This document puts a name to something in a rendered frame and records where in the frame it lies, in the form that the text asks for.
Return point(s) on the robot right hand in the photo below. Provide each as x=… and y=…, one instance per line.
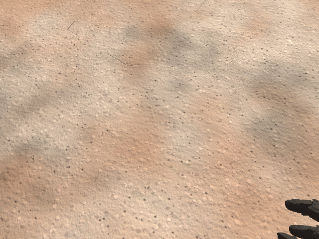
x=306, y=208

